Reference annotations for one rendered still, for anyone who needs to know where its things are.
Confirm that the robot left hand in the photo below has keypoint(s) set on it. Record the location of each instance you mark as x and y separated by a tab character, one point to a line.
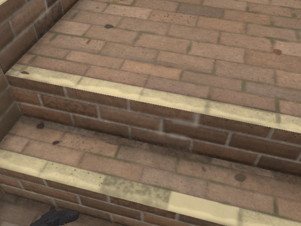
56	218

